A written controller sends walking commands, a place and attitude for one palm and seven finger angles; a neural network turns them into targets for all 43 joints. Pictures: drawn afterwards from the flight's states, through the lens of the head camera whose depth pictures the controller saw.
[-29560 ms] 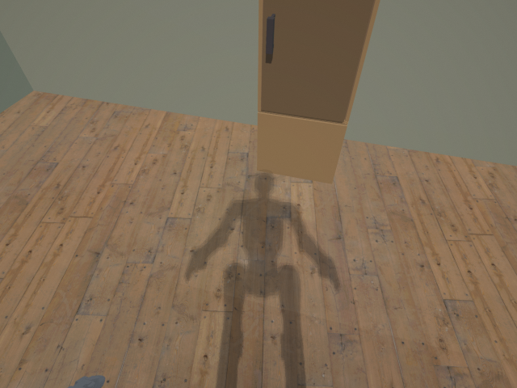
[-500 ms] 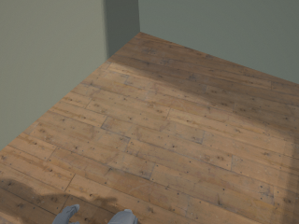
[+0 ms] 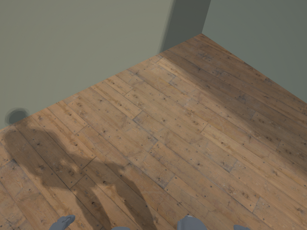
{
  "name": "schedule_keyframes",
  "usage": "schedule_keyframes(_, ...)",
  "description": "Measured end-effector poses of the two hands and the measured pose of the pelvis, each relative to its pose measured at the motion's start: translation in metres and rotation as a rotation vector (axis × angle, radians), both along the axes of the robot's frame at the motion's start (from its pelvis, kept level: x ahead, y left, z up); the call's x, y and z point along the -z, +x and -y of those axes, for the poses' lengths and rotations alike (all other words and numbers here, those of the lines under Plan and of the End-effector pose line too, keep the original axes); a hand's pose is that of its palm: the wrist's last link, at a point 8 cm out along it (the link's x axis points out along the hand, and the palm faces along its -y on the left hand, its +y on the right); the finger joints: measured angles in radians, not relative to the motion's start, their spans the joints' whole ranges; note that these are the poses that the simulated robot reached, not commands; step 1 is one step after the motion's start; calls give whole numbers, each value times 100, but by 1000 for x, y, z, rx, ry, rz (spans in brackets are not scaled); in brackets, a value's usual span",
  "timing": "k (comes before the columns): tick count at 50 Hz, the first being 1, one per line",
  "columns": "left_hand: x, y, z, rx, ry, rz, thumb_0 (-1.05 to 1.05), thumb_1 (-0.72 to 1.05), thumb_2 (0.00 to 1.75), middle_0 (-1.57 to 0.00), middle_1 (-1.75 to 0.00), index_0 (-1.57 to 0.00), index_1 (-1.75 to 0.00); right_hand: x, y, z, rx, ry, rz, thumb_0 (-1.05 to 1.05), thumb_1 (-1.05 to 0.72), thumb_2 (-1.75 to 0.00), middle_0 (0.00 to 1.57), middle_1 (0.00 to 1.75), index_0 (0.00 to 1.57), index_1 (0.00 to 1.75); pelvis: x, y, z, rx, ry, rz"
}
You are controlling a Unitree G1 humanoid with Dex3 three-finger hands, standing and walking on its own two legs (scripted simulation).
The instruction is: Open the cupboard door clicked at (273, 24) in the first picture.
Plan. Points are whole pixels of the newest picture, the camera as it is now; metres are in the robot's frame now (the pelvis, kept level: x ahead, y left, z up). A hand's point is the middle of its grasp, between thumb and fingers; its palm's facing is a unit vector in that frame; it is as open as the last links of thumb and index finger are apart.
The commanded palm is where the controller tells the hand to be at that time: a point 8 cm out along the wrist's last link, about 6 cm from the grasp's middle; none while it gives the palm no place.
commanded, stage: turn to face it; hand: left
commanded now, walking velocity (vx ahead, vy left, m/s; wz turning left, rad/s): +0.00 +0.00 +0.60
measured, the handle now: out of the picture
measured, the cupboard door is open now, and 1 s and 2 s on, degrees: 46 46 46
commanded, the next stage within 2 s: none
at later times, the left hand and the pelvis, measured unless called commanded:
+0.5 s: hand out of the picture +0.02 +0.18 -0.19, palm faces +0.35 -0.91 -0.22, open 7.4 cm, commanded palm none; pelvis +0.03 -0.03 -0.02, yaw +20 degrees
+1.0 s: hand out of the picture +0.03 +0.15 -0.15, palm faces +0.56 -0.79 -0.26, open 7.4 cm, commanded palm none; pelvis +0.06 -0.07 +0.00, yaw +37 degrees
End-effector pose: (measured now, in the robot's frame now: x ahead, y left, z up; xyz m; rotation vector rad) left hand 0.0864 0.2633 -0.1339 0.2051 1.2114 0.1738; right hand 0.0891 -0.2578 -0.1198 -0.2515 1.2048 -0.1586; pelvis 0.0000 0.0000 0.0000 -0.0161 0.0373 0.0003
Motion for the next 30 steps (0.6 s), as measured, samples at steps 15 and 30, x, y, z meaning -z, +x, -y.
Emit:
schedule_keyframes(15, -16, -20, 55, -142, 22, 42, 0, 90, 90, -20, -30, -21, -30, 14, 57, 34, -121, 54, -51, 1, -91, -90, 20, 30, 20, 30, -2, 23, 46, -203, 47, 7)
schedule_keyframes(30, 15, -97, 24, -420, -20, -56, 1, 90, 90, -20, -30, -20, -30, -4, 142, -33, -409, -2, 66, 0, -90, -90, 20, 30, 20, 30, 7, 33, 29, -398, 11, 7)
